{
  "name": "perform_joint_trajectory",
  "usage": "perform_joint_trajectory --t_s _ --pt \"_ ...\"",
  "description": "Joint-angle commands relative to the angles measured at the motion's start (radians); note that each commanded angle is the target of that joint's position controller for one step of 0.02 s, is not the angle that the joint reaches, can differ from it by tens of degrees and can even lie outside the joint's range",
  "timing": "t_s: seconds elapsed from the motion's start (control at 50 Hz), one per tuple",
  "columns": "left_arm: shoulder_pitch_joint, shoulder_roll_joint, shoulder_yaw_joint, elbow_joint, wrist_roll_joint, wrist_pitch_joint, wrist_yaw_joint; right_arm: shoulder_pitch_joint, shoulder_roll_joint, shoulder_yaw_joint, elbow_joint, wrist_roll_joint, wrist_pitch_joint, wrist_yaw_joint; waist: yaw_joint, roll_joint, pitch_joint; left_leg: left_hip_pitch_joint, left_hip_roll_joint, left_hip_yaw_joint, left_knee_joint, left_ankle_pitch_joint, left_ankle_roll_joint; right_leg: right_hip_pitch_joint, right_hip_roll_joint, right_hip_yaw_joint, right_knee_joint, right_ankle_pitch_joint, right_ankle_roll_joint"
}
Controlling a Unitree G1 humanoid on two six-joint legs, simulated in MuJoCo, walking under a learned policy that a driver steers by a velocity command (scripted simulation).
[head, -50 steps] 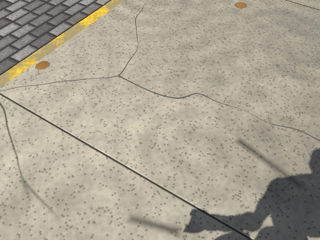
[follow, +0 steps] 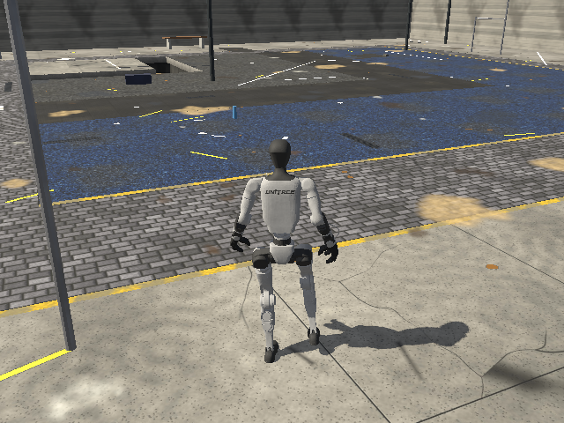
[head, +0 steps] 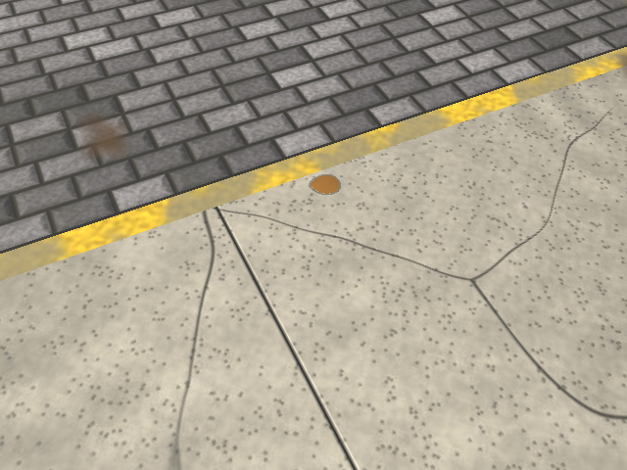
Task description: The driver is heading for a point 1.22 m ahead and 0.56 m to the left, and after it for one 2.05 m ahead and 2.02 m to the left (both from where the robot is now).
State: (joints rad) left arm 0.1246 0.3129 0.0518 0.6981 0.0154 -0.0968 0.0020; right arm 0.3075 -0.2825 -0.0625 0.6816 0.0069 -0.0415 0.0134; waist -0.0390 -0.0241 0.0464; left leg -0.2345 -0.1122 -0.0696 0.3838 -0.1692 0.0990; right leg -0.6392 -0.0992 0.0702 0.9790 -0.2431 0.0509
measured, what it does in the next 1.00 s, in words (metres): walks ahead, turning left: right foot, then left foot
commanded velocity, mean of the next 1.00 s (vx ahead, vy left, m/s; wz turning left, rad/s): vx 0.50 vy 0.00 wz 0.60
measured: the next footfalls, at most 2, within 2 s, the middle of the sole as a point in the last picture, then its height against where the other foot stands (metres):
right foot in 0.24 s outside the picture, level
left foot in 0.76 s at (211, 452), level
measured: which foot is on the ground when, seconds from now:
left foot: down 0.00-0.24, up 0.26-0.74, down 0.76-1.00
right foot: up 0.00-0.22, down 0.24-0.76, up 0.78-1.00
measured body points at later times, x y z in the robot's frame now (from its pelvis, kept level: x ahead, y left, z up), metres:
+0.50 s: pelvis +0.27 -0.04 +0.00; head +0.29 -0.04 +0.45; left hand +0.24 +0.25 -0.11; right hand +0.50 -0.26 -0.09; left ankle +0.29 +0.13 -0.67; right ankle +0.28 -0.15 -0.74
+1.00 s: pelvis +0.50 +0.12 +0.00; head +0.52 +0.16 +0.45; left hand +0.50 +0.45 -0.09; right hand +0.73 -0.06 -0.10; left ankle +0.46 +0.18 -0.74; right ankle +0.68 +0.02 -0.67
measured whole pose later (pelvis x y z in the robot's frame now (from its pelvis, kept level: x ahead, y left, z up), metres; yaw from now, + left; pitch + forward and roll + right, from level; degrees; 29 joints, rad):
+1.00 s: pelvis +0.50 +0.12 +0.00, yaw +36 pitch +1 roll +0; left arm 0.11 0.32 0.05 0.71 0.01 -0.10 -0.01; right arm 0.32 -0.28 -0.06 0.67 0.01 -0.04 0.01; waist -0.04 -0.03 0.05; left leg -0.21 -0.11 -0.08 0.37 -0.17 0.10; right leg -0.63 -0.10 0.07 0.96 -0.22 0.05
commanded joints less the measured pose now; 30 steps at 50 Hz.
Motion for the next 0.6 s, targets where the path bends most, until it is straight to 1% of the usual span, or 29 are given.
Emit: perform_joint_trajectory --t_s 0.02,0.06,0.08,0.1,0.14,0.18,0.2,0.22,0.24,0.26,0.28,0.3,0.32,0.34,0.36,0.38,0.4,0.44,0.48,0.52,0.56,0.6 --pt "-0.033 0.051 0.01 -0.06 0.004 -0.001 -0.001 -0.044 -0.173 -0.049 -0.068 0.008 -0.018 -0.021 0.02 0.075 -0.051 -0.041 0.213 -0.198 -0.153 0.188 0.163 0.054 0.028 -0.014 -0.193 0.201 0.023" --pt "-0.108 0.04 0.003 -0.075 -0.004 -0.007 -0.01 -0.014 -0.178 -0.05 -0.054 0.012 -0.012 -0.026 -0.012 0.09 -0.04 -0.06 0.194 -0.193 -0.143 0.113 0.135 0.112 0.063 -0.018 -0.33 0.306 0.024" --pt "-0.138 0.043 0.003 -0.083 -0.011 -0.01 -0.014 0.007 -0.182 -0.052 -0.044 0.014 -0.01 -0.028 -0.024 0.093 -0.038 -0.058 0.2 -0.21 -0.138 0.085 0.129 0.136 0.078 -0.018 -0.368 0.332 0.023" --pt "-0.159 0.052 0.005 -0.09 -0.017 -0.014 -0.018 0.025 -0.185 -0.053 -0.035 0.017 -0.008 -0.028 -0.032 0.098 -0.035 -0.042 0.21 -0.234 -0.124 0.062 0.126 0.148 0.084 -0.008 -0.397 0.336 0.019" --pt "-0.173 0.077 0.014 -0.099 -0.022 -0.02 -0.025 0.047 -0.175 -0.051 -0.023 0.022 -0.002 -0.029 -0.031 0.108 -0.037 0.018 0.23 -0.293 -0.07 0.023 0.115 0.16 0.092 0.016 -0.454 0.298 0.004" --pt "-0.149 0.099 0.026 -0.097 -0.024 -0.028 -0.029 0.046 -0.172 -0.053 -0.02 0.019 0.003 -0.031 -0.01 0.137 -0.043 0.065 0.247 -0.351 -0.01 0.026 0.1 0.2 0.096 0.022 -0.48 0.208 -0.021" --pt "-0.105 0.106 0.033 -0.087 -0.026 -0.032 -0.028 0.035 -0.166 -0.052 -0.022 0.018 0.007 -0.031 0.016 0.153 -0.051 0.068 0.24 -0.365 0.027 0.042 0.087 0.259 0.1 0.009 -0.503 0.177 -0.039" --pt "-0.025 0.122 0.046 -0.067 -0.021 -0.035 -0.022 0.03 -0.139 -0.043 -0.026 0.016 0.008 -0.03 0.058 0.15 -0.088 0.051 0.203 -0.348 0.101 0.073 0.061 0.382 0.095 -0.004 -0.54 0.175 -0.066" --pt "0.101 0.163 0.061 -0.055 -0.004 -0.04 -0.014 0.026 -0.082 -0.022 -0.04 0.008 0.004 -0.026 0.118 0.09 -0.199 -0.032 0.149 -0.285 0.32 0.029 0.024 0.606 -0.026 0.098 -0.522 0.146 -0.125" --pt "0.226 0.251 0.084 -0.029 0.015 -0.029 -0.009 0.138 -0.025 -0.003 -0.065 0.027 -0.003 -0.027 0.103 -0.174 -0.353 -0.357 0.009 -0.127 0.66 -0.268 -0.058 0.967 -0.259 0.491 -0.576 -0.053 -0.28" --pt "0.249 0.2 0.076 -0.015 -0.012 -0.02 -0.019 0.153 -0.093 -0.009 -0.066 0.035 -0.007 -0.03 0.106 -0.262 -0.343 -0.535 0.057 -0.111 0.844 -0.426 -0.077 0.988 -0.334 0.738 -0.665 -0.307 -0.315" --pt "0.202 0.129 0.056 -0.028 -0.018 -0.015 -0.016 0.073 -0.167 -0.03 -0.061 0.034 -0.003 -0.03 0.126 -0.148 -0.208 -0.585 0.103 -0.117 0.913 -0.339 -0.086 0.874 -0.293 0.619 -0.691 -0.355 -0.273" --pt "0.155 0.103 0.046 -0.035 -0.011 -0.006 -0.012 0.007 -0.173 -0.034 -0.072 0.023 0.004 -0.031 0.118 -0.082 -0.129 -0.569 0.136 -0.078 0.917 -0.266 -0.092 0.761 -0.251 0.474 -0.696 -0.244 -0.238" --pt "0.117 0.079 0.037 -0.029 -0.007 -0.001 -0.01 -0.029 -0.161 -0.035 -0.083 0.013 0.006 -0.028 0.1 -0.062 -0.068 -0.547 0.162 -0.07 0.874 -0.212 -0.095 0.658 -0.209 0.367 -0.718 -0.126 -0.228" --pt "0.096 0.06 0.03 -0.024 -0.002 -0.002 -0.007 -0.035 -0.145 -0.038 -0.087 0.014 0.01 -0.023 0.077 -0.081 -0.043 -0.507 0.191 -0.067 0.838 -0.176 -0.094 0.592 -0.177 0.282 -0.741 -0.045 -0.215" --pt "0.086 0.056 0.029 -0.018 -0.001 -0.005 -0.006 -0.025 -0.125 -0.035 -0.087 0.021 0.015 -0.018 0.064 -0.101 -0.034 -0.47 0.205 -0.054 0.814 -0.156 -0.094 0.547 -0.156 0.221 -0.766 0.0 -0.211" --pt "0.086 0.056 0.03 -0.01 -0.006 -0.009 -0.006 -0.023 -0.103 -0.032 -0.087 0.023 0.02 -0.015 0.06 -0.103 -0.031 -0.459 0.211 -0.041 0.796 -0.145 -0.097 0.528 -0.15 0.174 -0.786 0.041 -0.218" --pt "0.096 0.081 0.04 0.01 -0.009 -0.016 -0.005 -0.054 -0.08 -0.025 -0.103 0.019 0.027 -0.013 0.058 -0.078 -0.019 -0.482 0.222 -0.034 0.736 -0.102 -0.107 0.521 -0.16 0.104 -0.817 0.12 -0.237" --pt "0.106 0.105 0.048 0.027 -0.008 -0.016 -0.004 -0.087 -0.07 -0.02 -0.114 0.015 0.027 -0.01 0.064 -0.055 -0.018 -0.506 0.229 -0.033 0.657 -0.027 -0.116 0.548 -0.171 0.042 -0.829 0.197 -0.247" --pt "0.103 0.117 0.05 0.039 -0.009 -0.012 -0.003 -0.122 -0.065 -0.016 -0.117 0.016 0.021 0.0 0.073 -0.046 -0.015 -0.492 0.227 -0.015 0.549 0.075 -0.115 0.567 -0.156 -0.038 -0.83 0.257 -0.234" --pt "0.116 0.132 0.052 0.052 -0.013 -0.005 0.001 -0.187 -0.053 -0.01 -0.129 0.016 0.014 0.013 0.097 -0.04 0.002 -0.458 0.218 0.021 0.434 0.162 -0.107 0.574 -0.143 -0.11 -0.83 0.284 -0.216" --pt "0.147 0.149 0.056 0.069 -0.02 0.004 0.003 -0.25 -0.044 -0.004 -0.148 0.017 0.01 0.026 0.12 -0.033 0.022 -0.436 0.208 0.056 0.35 0.188 -0.094 0.601 -0.151 -0.152 -0.828 0.288 -0.204"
